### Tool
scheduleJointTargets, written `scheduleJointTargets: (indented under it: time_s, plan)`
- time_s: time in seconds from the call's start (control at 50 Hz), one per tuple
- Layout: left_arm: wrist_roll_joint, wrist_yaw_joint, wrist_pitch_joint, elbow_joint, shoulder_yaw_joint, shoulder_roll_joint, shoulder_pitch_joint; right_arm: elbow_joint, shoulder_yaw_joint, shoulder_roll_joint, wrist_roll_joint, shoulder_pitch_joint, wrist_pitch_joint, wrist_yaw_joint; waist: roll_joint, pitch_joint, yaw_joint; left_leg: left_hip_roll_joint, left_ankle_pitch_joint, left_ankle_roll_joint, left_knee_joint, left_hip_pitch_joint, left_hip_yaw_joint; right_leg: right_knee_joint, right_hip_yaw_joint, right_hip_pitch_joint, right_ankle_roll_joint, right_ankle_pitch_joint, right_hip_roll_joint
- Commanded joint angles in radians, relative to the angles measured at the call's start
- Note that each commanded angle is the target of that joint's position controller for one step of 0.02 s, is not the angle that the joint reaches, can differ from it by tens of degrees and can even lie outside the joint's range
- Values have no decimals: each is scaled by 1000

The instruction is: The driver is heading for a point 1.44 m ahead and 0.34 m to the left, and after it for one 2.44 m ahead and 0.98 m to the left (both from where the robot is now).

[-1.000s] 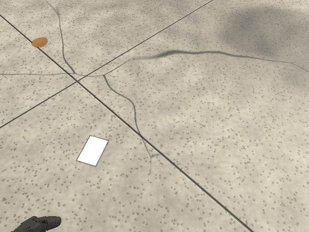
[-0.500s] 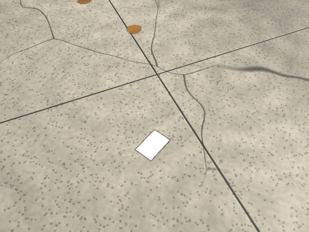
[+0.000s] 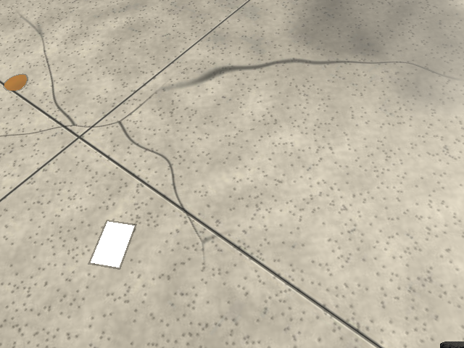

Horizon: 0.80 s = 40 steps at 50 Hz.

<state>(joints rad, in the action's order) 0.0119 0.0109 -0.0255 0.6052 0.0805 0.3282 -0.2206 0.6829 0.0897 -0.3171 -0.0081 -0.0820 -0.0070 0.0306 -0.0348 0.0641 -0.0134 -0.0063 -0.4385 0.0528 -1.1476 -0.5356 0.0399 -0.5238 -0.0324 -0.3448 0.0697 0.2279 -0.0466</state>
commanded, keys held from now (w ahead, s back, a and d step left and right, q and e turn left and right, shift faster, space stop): q+shift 0.30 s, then w+q+shift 0.34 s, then w+e+shift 0.36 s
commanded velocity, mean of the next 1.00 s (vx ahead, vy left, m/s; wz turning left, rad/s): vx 0.47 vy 0.00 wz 0.27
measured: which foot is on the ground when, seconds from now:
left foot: up 0.00-0.44, down 0.46-0.90, up 0.92-1.00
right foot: down 0.00-0.46, up 0.48-0.86, down 0.88-1.00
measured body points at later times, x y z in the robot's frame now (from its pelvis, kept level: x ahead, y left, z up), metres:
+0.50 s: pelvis +0.07 +0.06 -0.01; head +0.09 +0.10 +0.44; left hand +0.15 +0.38 -0.12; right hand +0.23 -0.21 -0.10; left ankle +0.00 +0.13 -0.74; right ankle +0.02 -0.08 -0.72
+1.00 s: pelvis +0.42 +0.19 -0.02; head +0.46 +0.21 +0.42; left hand +0.46 +0.49 -0.13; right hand +0.59 -0.03 -0.14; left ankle +0.19 +0.23 -0.60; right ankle +0.52 +0.16 -0.74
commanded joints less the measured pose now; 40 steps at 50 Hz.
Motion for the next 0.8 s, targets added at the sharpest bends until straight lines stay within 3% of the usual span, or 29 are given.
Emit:
scheduleJointTargets:
  time_s: [0.02,0.1,0.12,0.16,0.2,0.3,0.32,0.34,0.38,0.42,0.44,0.46,0.48,0.5,0.52,0.54,0.56,0.58,0.6,0.66,0.68,0.72,0.76,0.8]
  plan:
    - [-16,26,12,-91,18,111,71,-19,18,-79,7,-47,5,-2,120,-208,25,-20,113,20,19,-42,16,174,-232,216,158,-416,251]
    - [-41,20,21,-43,-27,20,84,12,-17,-11,10,-71,-9,-13,144,-187,14,-76,185,39,268,128,0,197,-109,145,133,-285,210]
    - [-50,14,24,-31,-28,26,83,10,-19,-16,12,-59,-10,-17,163,-157,-3,-80,190,35,317,164,-9,217,-103,115,135,-209,214]
    - [-58,6,24,-11,-13,82,85,-11,-8,-75,22,-27,-13,-18,177,-82,-28,-70,148,22,353,155,-29,242,-128,89,154,-83,243]
    - [-46,8,14,2,5,132,82,-33,3,-118,33,-15,-11,-18,166,-32,-44,-64,67,10,341,73,-36,239,-170,132,179,-78,292]
    - [-27,22,-3,11,13,111,108,-43,-2,-79,37,-80,-9,-34,118,-86,-23,-78,-27,3,311,16,-52,157,-153,297,200,-469,370]
    - [-22,22,-5,12,21,122,84,-42,-5,-72,43,-91,-12,-39,116,-123,-34,-73,-15,-8,317,22,-74,193,-148,322,195,-315,381]
    - [-12,18,1,18,27,134,59,-48,-7,-69,50,-85,-13,-47,113,-125,-45,-82,-11,-29,329,28,-79,243,-165,320,186,-32,391]
    - [9,6,24,19,35,150,85,-52,-6,-71,58,-87,-9,-61,137,-80,-20,-82,-28,-87,402,67,-93,318,-176,265,149,309,385]
    - [19,-8,42,12,36,140,148,-8,-2,-66,61,-178,1,-66,113,-67,49,-53,36,-139,551,227,-148,297,-78,184,101,339,342]
    - [23,-11,47,9,34,122,185,45,5,-65,60,-286,9,-62,82,-77,103,-16,103,-158,638,373,-189,213,5,106,68,338,298]
    - [13,-11,60,-4,23,73,221,110,27,-107,56,-445,17,-53,-12,-100,162,-9,71,-197,683,590,-122,-24,116,-49,19,242,220]
    - [-11,-18,78,-47,-5,-10,283,129,58,-213,46,-585,32,-43,-250,-94,205,-227,-53,-304,793,772,286,-489,213,-358,-57,284,96]
    - [6,-30,116,-113,-12,-17,329,65,52,-243,28,-530,70,-59,-260,-78,166,-343,-256,-461,961,846,778,-653,18,-676,-70,346,-43]
    - [33,-46,151,-108,-1,54,334,33,36,-177,22,-455,91,-63,-121,-30,151,-360,-225,-451,986,864,730,-712,-60,-759,-51,270,35]
    - [31,-56,171,-94,3,78,306,22,24,-142,24,-427,100,-61,-65,-14,120,-324,-136,-418,964,853,630,-683,-62,-757,-41,171,59]
    - [7,-56,178,-72,4,80,287,16,19,-136,33,-422,96,-58,-2,-6,103,-286,-74,-390,957,817,538,-625,-52,-720,-45,112,79]
    - [-13,-56,183,-67,9,91,289,13,8,-116,37,-413,89,-51,5,19,89,-253,20,-366,960,765,472,-545,-45,-674,-56,56,87]
    - [-13,-62,181,-63,10,86,289,9,-7,-82,37,-416,82,-41,-11,27,77,-218,77,-345,963,713,418,-487,-39,-617,-71,9,85]
    - [-7,-72,172,-70,-9,35,329,-1,-12,-95,34,-378,65,-7,-50,64,69,-138,214,-305,995,521,266,-258,36,-472,-118,-153,39]
    - [-5,-78,171,-70,-23,6,363,5,-12,-98,30,-379,64,2,-78,77,90,-117,253,-287,1018,448,205,-178,78,-393,-123,-235,27]
    - [6,-87,170,-85,-35,-15,432,37,-16,-100,26,-436,69,7,-106,105,135,-138,289,-268,1085,376,163,-85,113,-278,-108,-351,25]
    - [22,-91,168,-94,-32,7,455,65,-22,-97,33,-459,82,2,-130,126,141,-160,354,-244,1095,453,123,-2,116,-284,-69,-369,37]
    - [27,-94,171,-101,-23,38,448,88,-23,-112,26,-460,88,-5,-142,90,119,-183,700,-216,1024,576,65,37,147,-268,-15,-336,14]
